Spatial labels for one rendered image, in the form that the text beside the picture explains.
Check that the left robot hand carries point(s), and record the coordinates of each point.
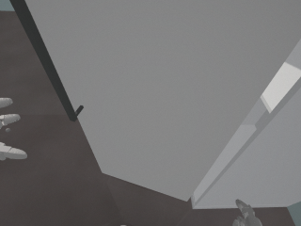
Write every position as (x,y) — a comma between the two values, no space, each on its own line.
(8,151)

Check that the right robot hand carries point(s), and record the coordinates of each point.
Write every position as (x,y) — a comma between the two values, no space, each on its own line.
(248,214)

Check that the fridge door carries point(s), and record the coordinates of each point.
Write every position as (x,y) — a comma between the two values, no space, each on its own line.
(165,84)

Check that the handle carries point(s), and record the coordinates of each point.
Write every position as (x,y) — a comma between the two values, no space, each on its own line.
(34,36)

